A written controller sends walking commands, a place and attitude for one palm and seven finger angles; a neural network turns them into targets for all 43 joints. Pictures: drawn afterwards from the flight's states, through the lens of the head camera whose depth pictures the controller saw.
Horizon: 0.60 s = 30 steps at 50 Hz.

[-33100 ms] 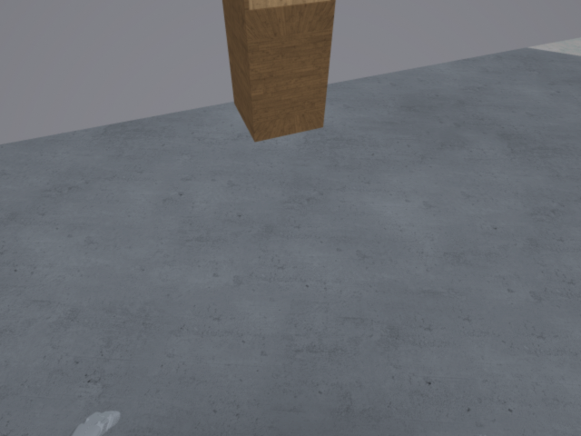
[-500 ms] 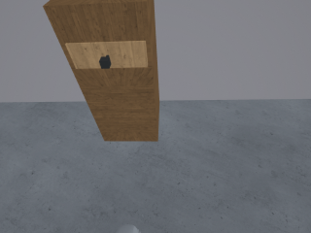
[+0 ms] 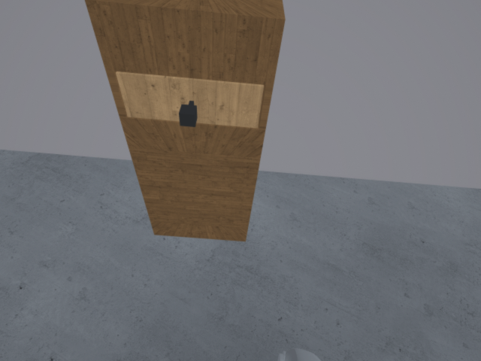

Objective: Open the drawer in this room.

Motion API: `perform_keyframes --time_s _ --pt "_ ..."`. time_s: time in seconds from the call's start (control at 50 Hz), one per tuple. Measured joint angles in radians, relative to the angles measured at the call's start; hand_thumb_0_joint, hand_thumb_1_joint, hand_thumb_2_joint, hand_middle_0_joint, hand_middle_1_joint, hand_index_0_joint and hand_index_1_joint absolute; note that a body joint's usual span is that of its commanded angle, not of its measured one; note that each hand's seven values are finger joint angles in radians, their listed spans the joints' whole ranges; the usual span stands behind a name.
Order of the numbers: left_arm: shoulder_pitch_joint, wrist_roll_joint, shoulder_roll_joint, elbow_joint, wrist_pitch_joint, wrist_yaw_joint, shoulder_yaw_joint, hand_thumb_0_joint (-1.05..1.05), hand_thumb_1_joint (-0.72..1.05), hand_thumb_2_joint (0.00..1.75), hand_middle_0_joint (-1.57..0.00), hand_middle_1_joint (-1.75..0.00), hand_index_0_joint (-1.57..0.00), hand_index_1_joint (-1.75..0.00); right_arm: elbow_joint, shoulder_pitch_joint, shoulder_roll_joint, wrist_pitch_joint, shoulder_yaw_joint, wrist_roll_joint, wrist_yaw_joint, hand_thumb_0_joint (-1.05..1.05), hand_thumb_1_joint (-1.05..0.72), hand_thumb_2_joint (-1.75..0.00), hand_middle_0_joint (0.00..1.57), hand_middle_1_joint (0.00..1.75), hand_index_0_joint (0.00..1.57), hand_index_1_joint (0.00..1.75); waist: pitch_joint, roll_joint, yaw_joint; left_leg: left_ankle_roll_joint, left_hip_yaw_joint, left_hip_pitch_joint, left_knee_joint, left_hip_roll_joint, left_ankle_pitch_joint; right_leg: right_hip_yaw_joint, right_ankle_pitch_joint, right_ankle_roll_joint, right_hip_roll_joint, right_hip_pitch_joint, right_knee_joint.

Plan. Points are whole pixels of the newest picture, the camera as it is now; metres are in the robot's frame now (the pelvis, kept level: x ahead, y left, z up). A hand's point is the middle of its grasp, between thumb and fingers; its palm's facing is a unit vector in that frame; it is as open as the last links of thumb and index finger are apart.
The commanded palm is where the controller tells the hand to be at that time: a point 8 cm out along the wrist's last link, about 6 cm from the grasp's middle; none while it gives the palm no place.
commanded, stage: take the last steps up to it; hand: left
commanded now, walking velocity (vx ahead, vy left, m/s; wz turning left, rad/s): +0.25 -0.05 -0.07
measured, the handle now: (189, 111) +0.71 +0.20 -0.01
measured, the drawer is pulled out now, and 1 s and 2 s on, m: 0.00 0.00 0.00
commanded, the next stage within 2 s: come to a stop and stand still in 0.24 s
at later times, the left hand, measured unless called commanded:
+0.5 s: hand (177, 307) +0.25 +0.14 -0.18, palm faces +0.01 -0.98 -0.21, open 7.1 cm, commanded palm none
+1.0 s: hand (125, 345) +0.17 +0.23 -0.19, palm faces +0.07 -0.99 -0.15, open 7.3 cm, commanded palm none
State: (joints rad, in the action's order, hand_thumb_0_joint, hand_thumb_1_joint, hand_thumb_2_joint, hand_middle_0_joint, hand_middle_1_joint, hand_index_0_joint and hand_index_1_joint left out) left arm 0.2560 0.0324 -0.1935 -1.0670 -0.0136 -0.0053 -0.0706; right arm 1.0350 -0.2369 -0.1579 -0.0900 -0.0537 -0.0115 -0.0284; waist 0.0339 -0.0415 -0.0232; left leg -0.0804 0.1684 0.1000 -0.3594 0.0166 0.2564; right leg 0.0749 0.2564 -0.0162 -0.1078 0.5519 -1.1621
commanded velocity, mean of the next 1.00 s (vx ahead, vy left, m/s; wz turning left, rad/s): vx -0.02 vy -0.04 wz -0.02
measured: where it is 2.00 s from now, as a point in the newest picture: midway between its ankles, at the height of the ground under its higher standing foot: outside the picture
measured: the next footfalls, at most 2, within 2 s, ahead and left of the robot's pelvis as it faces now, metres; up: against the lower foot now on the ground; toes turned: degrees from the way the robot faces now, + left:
right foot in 0.36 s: +0.26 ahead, -0.11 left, +0.00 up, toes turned -8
left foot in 0.82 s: +0.18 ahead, +0.13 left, +0.00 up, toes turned +0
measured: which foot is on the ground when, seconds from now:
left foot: down 0.00-0.36, up 0.38-0.80, down 0.82-1.00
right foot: up 0.00-0.34, down 0.36-0.82, up 0.84-1.00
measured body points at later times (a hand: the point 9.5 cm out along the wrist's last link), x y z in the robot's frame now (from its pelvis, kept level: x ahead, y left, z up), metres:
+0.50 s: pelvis +0.17 -0.03 -0.01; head +0.21 -0.04 +0.43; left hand +0.25 +0.20 -0.16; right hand +0.10 -0.23 -0.18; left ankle +0.08 +0.09 -0.67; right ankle +0.22 -0.11 -0.75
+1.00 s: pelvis +0.15 +0.04 +0.00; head +0.17 +0.08 +0.45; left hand +0.17 +0.28 -0.17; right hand +0.22 -0.20 -0.13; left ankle +0.15 +0.14 -0.75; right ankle +0.13 -0.12 -0.68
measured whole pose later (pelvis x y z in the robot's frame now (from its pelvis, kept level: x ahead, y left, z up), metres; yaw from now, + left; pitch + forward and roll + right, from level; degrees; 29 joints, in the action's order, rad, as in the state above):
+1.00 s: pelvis +0.15 +0.04 +0.00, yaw -1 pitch +0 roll -3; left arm 0.25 0.02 -0.22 -1.05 0.05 -0.01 -0.07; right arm 1.02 -0.19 -0.14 0.01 -0.03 -0.02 -0.04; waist 0.03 -0.05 -0.03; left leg -0.03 0.02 0.19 -0.42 -0.02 0.23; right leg -0.02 0.36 -0.03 0.00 0.42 -0.93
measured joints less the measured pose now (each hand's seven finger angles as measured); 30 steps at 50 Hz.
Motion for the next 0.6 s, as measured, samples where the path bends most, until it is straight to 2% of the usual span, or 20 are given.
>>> perform_keyframes --time_s 0.08,0.16,0.26,0.32,0.36,0.4,0.44,0.48,0.6 --pt "-0.083 -0.001 -0.01 0.046 0.004 -0.004 -0.006 0.0 0.92 0.9 -0.19 -0.3 -0.19 -0.3 0.048 -0.082 0.013 0.01 0.01 -0.002 -0.004 -0.02 -0.93 -0.9 0.2 0.3 0.2 0.3 -0.008 -0.005 0.011 0.0 0.0 -0.068 0.052 0.019 0.016 -0.008 -0.069 -0.005 0.01 0.063 0.038" --pt "-0.139 -0.004 -0.003 0.068 0.014 -0.009 0.002 0.0 0.92 0.9 -0.19 -0.3 -0.19 -0.3 0.086 -0.156 0.038 0.017 0.021 -0.008 -0.007 -0.01 -0.92 -0.9 0.2 0.3 0.2 0.3 0.004 0.01 0.038 0.004 -0.004 -0.126 0.073 0.023 0.049 0.006 -0.094 0.001 0.019 0.064 0.153" --pt "-0.185 -0.009 0.016 0.081 0.019 -0.012 0.021 0.0 0.92 0.9 -0.19 -0.3 -0.19 -0.3 0.123 -0.221 0.067 0.028 0.032 -0.015 -0.006 0.0 -0.91 -0.9 0.2 0.3 0.2 0.3 0.043 0.032 0.075 0.023 -0.004 -0.183 0.065 0.011 0.11 0.039 -0.068 0.031 0.042 -0.004 0.377" --pt "-0.186 -0.011 0.03 0.086 0.004 -0.01 0.033 0.0 0.92 0.9 -0.19 -0.3 -0.19 -0.3 0.146 -0.247 0.077 0.041 0.033 -0.01 -0.005 0.01 -0.91 -0.9 0.2 0.3 0.2 0.3 0.061 0.046 0.082 0.044 0.003 -0.194 -0.008 -0.012 0.175 0.064 -0.059 0.059 0.079 -0.089 0.507" --pt "-0.165 -0.009 0.032 0.084 -0.02 -0.01 0.037 0.0 0.91 0.9 -0.19 -0.3 -0.2 -0.3 0.162 -0.265 0.086 0.052 0.033 0.0 -0.001 0.01 -0.9 -0.9 0.2 0.3 0.2 0.3 0.057 0.033 0.072 0.059 0.006 -0.145 -0.18 -0.024 0.219 0.072 -0.105 0.091 0.089 -0.171 0.591" --pt "-0.148 -0.015 0.045 0.071 -0.042 -0.001 0.04 0.0 0.91 0.9 -0.2 -0.3 -0.2 -0.3 0.164 -0.234 0.078 0.068 0.029 0.013 0.0 0.01 -0.9 -0.9 0.2 0.3 0.2 0.3 0.073 0.048 0.061 0.074 -0.056 -0.011 -0.512 -0.036 0.263 0.075 -0.047 0.108 0.106 -0.18 0.556" --pt "-0.127 -0.02 0.057 0.053 -0.038 0.01 0.049 0.0 0.91 0.9 -0.2 -0.3 -0.2 -0.3 0.144 -0.189 0.064 0.083 0.024 0.019 -0.004 0.01 -0.9 -0.9 0.2 0.3 0.2 0.3 0.088 0.062 0.062 0.083 -0.114 0.102 -0.706 -0.032 0.272 0.082 -0.033 0.106 0.114 -0.216 0.576" --pt "-0.114 -0.028 0.054 0.049 -0.033 0.034 0.034 -0.01 0.94 0.9 -0.2 -0.3 -0.2 -0.3 0.115 -0.138 0.052 0.095 0.019 0.02 -0.008 0.01 -0.9 -0.9 0.2 0.3 0.2 0.3 0.088 0.068 0.055 0.09 -0.142 0.191 -0.744 -0.04 0.248 0.084 -0.049 0.096 0.116 -0.242 0.62" --pt "-0.104 -0.011 0.029 0.043 0.011 0.039 0.022 -0.01 0.94 0.9 -0.2 -0.3 -0.2 -0.3 0.027 0.027 0.002 0.126 -0.004 0.011 -0.003 0.01 -0.91 -0.9 0.2 0.3 0.2 0.3 0.089 0.081 0.027 0.114 -0.18 0.322 -0.606 -0.057 0.203 0.074 -0.073 0.087 0.093 -0.248 0.666"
